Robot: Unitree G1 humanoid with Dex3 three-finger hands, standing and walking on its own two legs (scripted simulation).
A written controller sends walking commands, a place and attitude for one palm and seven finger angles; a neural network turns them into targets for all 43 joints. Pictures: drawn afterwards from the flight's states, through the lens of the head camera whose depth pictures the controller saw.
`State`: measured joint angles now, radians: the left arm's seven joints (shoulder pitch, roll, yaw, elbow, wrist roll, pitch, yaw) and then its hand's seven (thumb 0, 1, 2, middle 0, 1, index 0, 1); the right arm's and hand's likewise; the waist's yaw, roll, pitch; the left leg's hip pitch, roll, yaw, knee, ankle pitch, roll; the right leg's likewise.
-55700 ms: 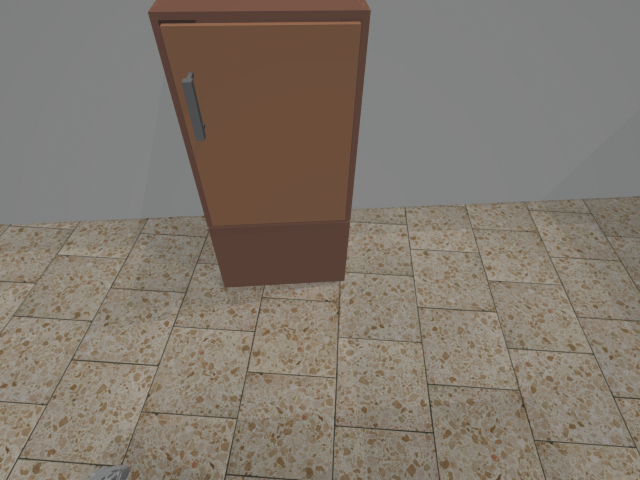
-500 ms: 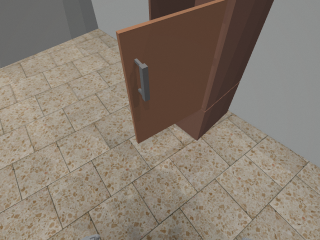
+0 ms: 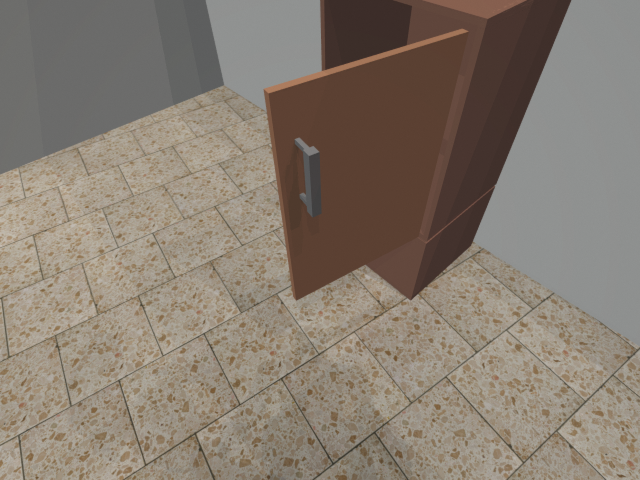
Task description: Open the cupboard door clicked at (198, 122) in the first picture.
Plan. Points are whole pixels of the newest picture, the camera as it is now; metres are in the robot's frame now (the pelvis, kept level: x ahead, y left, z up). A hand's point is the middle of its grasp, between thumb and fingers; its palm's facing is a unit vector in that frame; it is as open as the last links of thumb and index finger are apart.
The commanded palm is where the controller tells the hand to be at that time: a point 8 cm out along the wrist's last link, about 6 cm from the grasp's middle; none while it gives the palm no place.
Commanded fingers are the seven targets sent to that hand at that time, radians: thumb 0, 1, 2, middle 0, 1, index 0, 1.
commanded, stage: let the arm hang, fingers relaxed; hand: left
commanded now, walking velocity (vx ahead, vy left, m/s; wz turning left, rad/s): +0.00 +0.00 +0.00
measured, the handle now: (307, 178) +0.62 +0.06 +0.01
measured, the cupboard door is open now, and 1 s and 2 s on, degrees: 79 79 79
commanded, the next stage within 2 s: look to check the result in 0.30 s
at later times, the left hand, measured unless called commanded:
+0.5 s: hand out of the picture +0.05 +0.22 -0.17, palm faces +0.01 -0.97 -0.26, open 7.4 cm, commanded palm none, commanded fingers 0.00 0.90 0.90 -0.20 -0.30 -0.20 -0.30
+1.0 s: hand out of the picture +0.11 +0.25 -0.15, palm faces -0.01 -0.94 -0.34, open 7.4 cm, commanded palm none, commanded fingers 0.00 0.90 0.90 -0.20 -0.30 -0.20 -0.30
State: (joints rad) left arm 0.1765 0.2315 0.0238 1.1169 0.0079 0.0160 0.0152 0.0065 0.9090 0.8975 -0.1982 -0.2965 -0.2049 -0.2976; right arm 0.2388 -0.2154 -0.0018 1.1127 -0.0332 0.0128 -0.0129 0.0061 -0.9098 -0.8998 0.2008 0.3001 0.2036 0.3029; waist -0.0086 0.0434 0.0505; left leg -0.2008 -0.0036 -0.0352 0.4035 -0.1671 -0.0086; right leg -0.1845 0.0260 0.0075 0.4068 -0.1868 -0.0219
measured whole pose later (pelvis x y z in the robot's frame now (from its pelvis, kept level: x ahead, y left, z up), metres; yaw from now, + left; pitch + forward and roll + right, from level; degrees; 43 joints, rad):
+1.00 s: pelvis +0.02 +0.01 +0.01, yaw +0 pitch -1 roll +0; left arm 0.08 0.31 0.02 1.13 0.01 -0.01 0.00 0.01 0.91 0.90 -0.20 -0.30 -0.21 -0.30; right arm 0.10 -0.33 0.00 1.12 -0.02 -0.01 0.00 0.01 -0.91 -0.90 0.20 0.30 0.20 0.30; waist 0.00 0.02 0.06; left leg -0.14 -0.02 -0.03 0.32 -0.16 0.00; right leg -0.13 0.01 0.02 0.34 -0.19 -0.01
